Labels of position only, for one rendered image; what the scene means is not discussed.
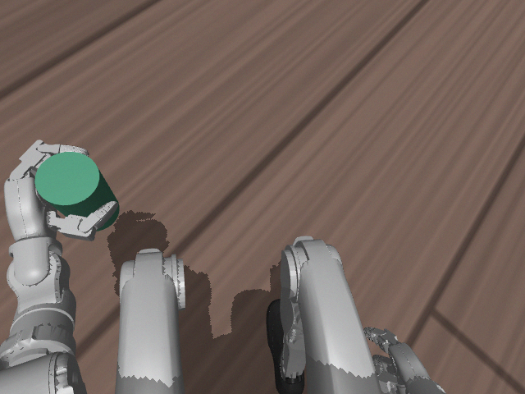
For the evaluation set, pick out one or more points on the right robot hand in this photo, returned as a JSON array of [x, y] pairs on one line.
[[403, 366]]

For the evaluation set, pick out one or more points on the right robot arm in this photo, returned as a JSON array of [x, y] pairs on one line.
[[424, 386]]

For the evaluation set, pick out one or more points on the right robot foot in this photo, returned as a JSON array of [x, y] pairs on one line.
[[275, 335]]

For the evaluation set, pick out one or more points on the can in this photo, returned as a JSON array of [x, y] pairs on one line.
[[72, 183]]

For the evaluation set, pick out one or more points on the left robot arm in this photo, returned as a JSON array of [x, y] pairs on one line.
[[38, 357]]

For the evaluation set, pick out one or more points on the left robot hand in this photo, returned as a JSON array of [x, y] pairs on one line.
[[29, 214]]

